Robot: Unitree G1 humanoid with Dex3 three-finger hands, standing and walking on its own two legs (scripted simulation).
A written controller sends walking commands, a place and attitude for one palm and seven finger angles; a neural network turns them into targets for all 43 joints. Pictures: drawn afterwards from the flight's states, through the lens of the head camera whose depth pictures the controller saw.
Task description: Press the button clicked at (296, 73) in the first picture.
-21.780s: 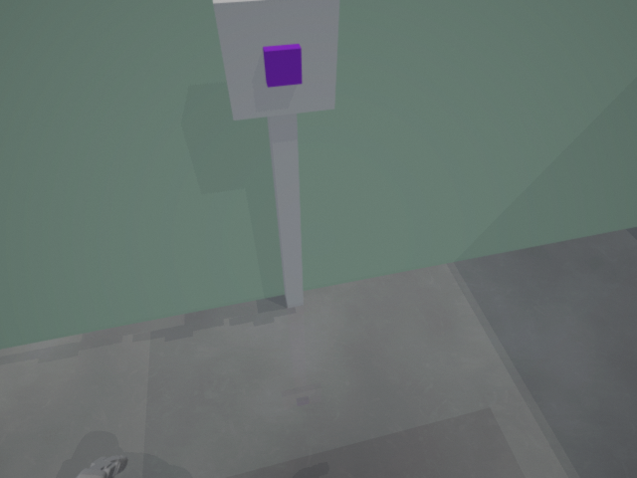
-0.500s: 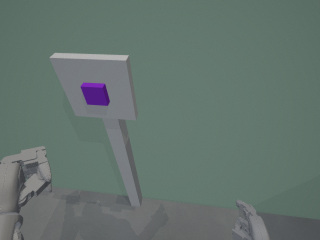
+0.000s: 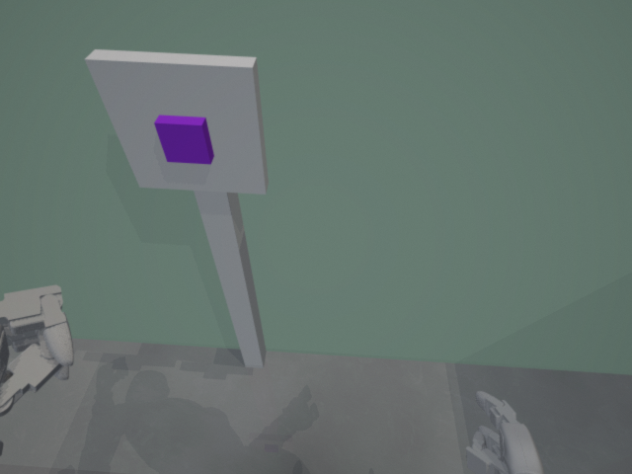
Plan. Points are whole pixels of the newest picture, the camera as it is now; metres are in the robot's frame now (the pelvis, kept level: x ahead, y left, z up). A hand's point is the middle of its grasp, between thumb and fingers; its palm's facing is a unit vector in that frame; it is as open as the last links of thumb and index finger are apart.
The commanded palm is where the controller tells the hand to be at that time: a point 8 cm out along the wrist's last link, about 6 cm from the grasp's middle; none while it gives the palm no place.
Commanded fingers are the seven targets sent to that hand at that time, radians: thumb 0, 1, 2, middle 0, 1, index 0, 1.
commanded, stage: step back with the hand held close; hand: left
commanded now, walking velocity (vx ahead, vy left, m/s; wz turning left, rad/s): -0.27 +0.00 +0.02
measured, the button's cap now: (186, 138) +0.52 +0.23 +0.15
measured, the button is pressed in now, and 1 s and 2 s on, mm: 0 0 0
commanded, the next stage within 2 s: stop stepping back and stand still in 0.68 s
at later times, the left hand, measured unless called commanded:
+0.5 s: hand out of the picture +0.11 +0.29 +0.17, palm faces +0.43 -0.81 -0.40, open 3.1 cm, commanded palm +0.04 +0.32 +0.18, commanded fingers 0.00 0.90 0.90 -1.30 -1.50 -1.30 -1.50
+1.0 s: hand out of the picture +0.03 +0.26 +0.17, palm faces +0.26 -0.86 -0.44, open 3.1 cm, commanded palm -0.03 +0.30 +0.18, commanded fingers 0.00 0.90 0.90 -1.30 -1.50 -1.30 -1.50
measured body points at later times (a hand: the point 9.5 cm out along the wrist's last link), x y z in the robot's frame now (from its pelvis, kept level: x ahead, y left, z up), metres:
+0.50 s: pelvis -0.08 +0.03 -0.01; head -0.07 +0.06 +0.44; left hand +0.08 +0.33 +0.19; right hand +0.11 -0.20 -0.07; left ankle +0.04 +0.10 -0.74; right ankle -0.06 -0.11 -0.70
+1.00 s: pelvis -0.18 +0.03 +0.00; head -0.18 +0.05 +0.45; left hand +0.01 +0.30 +0.19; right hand -0.05 -0.22 -0.07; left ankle -0.04 +0.10 -0.73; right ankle -0.22 -0.07 -0.73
